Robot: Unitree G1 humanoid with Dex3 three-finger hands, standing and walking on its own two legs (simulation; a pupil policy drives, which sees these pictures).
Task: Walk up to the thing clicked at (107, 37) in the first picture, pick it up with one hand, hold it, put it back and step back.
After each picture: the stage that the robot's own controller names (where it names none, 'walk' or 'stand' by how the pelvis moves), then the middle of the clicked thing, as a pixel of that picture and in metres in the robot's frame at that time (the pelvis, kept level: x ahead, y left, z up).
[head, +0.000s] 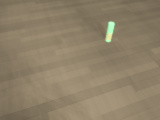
stand; (109, 32) +1.57 -0.31 -0.65
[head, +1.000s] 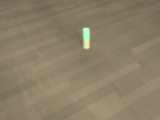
walk; (86, 38) +1.46 +0.06 -0.62
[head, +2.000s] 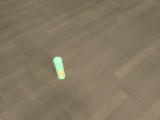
walk; (59, 68) +0.94 +0.30 -0.64
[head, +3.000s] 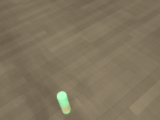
walk; (64, 103) +0.58 +0.22 -0.65
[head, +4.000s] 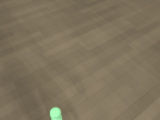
stand; (56, 119) +0.44 +0.18 -0.63
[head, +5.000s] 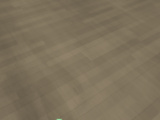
stand; out of the picture +0.41 +0.15 -0.65
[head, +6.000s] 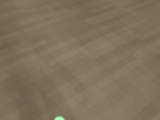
stand; out of the picture +0.43 +0.15 -0.66
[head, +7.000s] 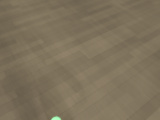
stand; out of the picture +0.42 +0.17 -0.66
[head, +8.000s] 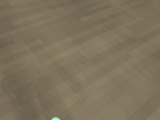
stand; out of the picture +0.41 +0.17 -0.66
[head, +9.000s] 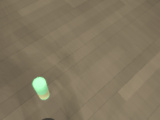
go down; (42, 89) +0.45 +0.20 -0.50
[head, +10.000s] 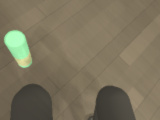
go down; (20, 51) +0.48 +0.25 -0.25
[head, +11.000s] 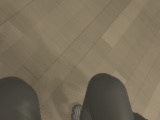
close in; out of the picture +0.46 +0.28 -0.20
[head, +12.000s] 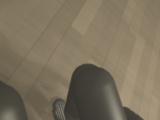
close; out of the picture +0.45 +0.31 -0.16
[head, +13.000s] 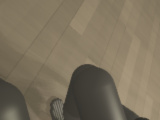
lift; out of the picture +0.43 +0.31 -0.16
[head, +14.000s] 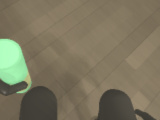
lift; (14, 72) +0.34 +0.22 -0.02
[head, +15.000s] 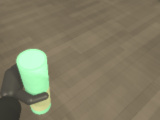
hold; (37, 86) +0.32 +0.15 +0.07
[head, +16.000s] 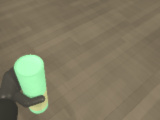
hold; (34, 88) +0.32 +0.16 +0.03
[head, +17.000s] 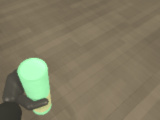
crouch; (38, 91) +0.31 +0.15 +0.03
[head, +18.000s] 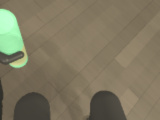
crouch; (11, 45) +0.45 +0.20 -0.05
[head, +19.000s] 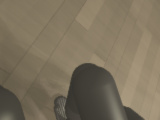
lower; out of the picture +0.44 +0.30 -0.17
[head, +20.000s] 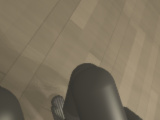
lower; out of the picture +0.44 +0.31 -0.16
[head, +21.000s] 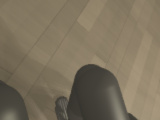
lower; out of the picture +0.43 +0.30 -0.16
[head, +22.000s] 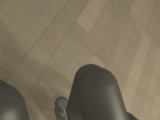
lower; out of the picture +0.42 +0.31 -0.16
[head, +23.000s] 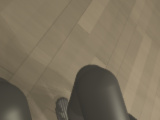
loosen; out of the picture +0.43 +0.27 -0.16
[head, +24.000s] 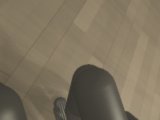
withdraw; out of the picture +0.43 +0.29 -0.17
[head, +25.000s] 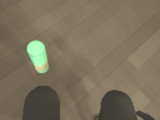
walk; (39, 59) +0.47 +0.21 -0.31
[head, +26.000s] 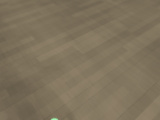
stand; out of the picture +0.40 +0.16 -0.59
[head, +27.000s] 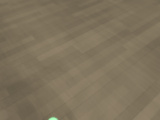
stand; out of the picture +0.40 +0.17 -0.60
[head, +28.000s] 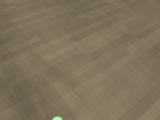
stand; out of the picture +0.41 +0.16 -0.63
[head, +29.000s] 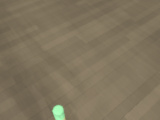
walk; (59, 116) +0.44 +0.15 -0.64
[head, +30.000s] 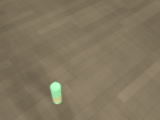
walk; (56, 93) +0.55 +0.18 -0.64
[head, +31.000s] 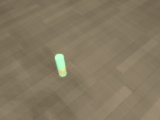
walk; (61, 66) +0.83 +0.26 -0.63
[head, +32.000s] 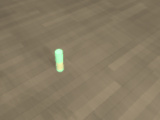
stand; (59, 61) +1.04 +0.23 -0.64
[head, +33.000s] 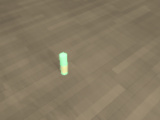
stand; (63, 64) +1.04 +0.20 -0.66
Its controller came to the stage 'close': yes
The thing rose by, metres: 0.67
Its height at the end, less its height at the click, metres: +0.00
